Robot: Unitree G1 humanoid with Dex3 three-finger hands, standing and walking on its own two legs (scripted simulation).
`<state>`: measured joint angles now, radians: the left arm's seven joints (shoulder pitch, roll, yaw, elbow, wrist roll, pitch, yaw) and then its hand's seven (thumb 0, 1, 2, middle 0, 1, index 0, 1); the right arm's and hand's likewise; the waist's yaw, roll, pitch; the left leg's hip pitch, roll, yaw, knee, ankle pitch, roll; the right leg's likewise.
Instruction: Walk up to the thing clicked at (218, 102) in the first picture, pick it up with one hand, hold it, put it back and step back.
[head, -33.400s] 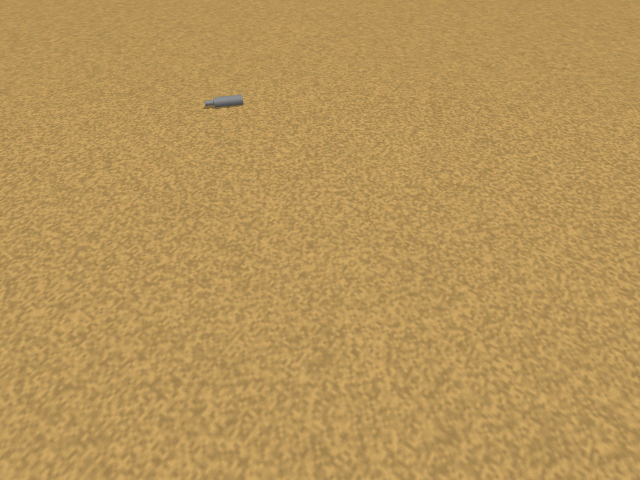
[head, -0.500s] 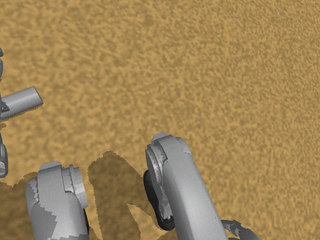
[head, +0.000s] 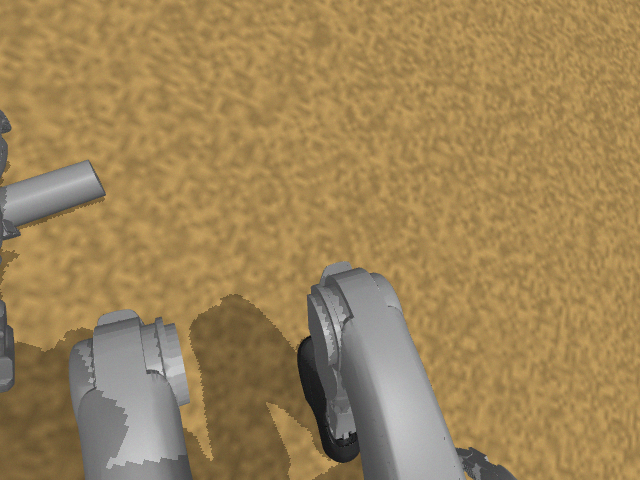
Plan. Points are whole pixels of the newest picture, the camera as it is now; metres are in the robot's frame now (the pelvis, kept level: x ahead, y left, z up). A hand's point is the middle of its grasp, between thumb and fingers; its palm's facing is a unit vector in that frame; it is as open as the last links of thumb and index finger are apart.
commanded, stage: rest palm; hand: left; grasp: from above
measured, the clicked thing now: (14, 205) +0.49 +0.31 -0.29
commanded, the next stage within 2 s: close in 1.40 s
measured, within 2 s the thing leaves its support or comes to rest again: neither
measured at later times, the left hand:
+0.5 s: hand (24, 193) +0.49 +0.28 -0.24, palm faces -0.41 -0.15 -0.90, open 14.0 cm
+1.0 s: hand (23, 200) +0.49 +0.28 -0.25, palm faces -0.43 -0.17 -0.89, open 13.9 cm
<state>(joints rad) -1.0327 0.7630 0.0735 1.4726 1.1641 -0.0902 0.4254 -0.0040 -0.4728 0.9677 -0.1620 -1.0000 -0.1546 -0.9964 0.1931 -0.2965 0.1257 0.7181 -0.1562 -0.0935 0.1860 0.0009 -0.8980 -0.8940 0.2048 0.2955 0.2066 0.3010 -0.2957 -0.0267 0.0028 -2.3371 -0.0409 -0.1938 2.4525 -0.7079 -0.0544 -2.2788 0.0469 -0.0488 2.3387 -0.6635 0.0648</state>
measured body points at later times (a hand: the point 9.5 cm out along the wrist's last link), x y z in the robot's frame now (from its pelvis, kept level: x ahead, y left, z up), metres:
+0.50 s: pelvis +0.00 +0.01 -0.01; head +0.29 +0.10 +0.32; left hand +0.51 +0.28 -0.19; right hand +0.00 -0.25 -0.07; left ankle +0.07 +0.13 -0.29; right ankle +0.11 -0.13 -0.29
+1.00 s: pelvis -0.01 +0.01 -0.01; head +0.28 +0.11 +0.32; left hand +0.50 +0.29 -0.20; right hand -0.01 -0.24 -0.06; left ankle +0.07 +0.13 -0.29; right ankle +0.11 -0.13 -0.29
